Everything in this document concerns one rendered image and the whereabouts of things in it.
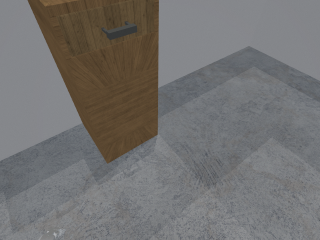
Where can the drawer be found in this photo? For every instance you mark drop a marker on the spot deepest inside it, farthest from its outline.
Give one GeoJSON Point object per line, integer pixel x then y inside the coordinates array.
{"type": "Point", "coordinates": [82, 30]}

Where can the handle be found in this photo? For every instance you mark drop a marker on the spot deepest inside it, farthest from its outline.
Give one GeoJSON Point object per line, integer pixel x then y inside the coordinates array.
{"type": "Point", "coordinates": [120, 31]}

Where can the robot left hand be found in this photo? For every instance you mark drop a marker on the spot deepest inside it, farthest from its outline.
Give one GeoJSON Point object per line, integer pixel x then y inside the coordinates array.
{"type": "Point", "coordinates": [53, 233]}

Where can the cabinet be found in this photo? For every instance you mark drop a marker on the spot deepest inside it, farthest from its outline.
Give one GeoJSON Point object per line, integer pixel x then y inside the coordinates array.
{"type": "Point", "coordinates": [114, 88]}

